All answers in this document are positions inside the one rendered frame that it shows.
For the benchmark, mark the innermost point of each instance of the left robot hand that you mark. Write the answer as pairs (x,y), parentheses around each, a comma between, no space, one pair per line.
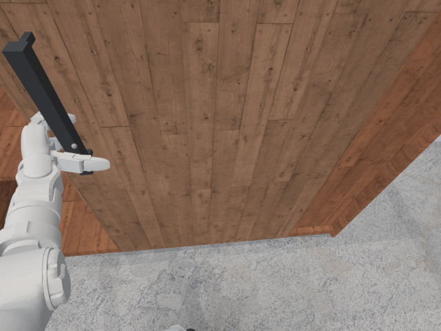
(35,140)

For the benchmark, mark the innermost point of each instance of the robot left upper arm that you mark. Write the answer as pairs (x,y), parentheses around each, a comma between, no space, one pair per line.
(32,285)

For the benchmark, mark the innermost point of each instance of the handle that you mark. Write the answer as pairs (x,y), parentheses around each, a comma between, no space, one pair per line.
(31,74)
(424,121)

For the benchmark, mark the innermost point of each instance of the wardrobe door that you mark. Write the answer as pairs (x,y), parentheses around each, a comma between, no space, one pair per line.
(378,140)
(221,119)

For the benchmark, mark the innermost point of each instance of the left robot forearm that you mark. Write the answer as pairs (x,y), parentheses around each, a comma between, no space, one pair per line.
(34,213)

